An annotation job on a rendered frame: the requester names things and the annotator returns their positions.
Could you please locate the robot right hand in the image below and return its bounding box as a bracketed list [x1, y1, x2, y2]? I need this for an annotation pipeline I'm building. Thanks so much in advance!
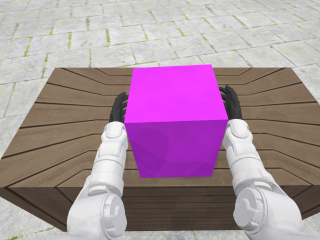
[218, 85, 243, 121]

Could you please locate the right robot forearm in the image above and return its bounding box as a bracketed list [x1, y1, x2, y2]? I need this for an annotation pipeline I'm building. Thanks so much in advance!
[222, 119, 302, 226]

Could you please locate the pedestal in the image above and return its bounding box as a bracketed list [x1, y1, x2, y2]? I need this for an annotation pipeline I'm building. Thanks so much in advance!
[0, 67, 320, 232]

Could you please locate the robot left hand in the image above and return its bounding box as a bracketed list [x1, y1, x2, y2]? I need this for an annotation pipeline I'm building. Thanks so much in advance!
[109, 92, 129, 124]

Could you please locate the robot right upper arm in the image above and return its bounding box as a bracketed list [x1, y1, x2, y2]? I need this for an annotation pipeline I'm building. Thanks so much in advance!
[233, 186, 320, 240]

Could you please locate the robot left upper arm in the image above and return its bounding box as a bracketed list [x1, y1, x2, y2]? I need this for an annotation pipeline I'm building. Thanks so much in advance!
[47, 192, 127, 240]

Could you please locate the carton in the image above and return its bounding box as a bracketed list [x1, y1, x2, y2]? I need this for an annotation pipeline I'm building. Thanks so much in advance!
[124, 64, 229, 178]

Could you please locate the left robot forearm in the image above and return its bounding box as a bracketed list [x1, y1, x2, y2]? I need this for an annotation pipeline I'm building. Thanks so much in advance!
[67, 121, 128, 233]

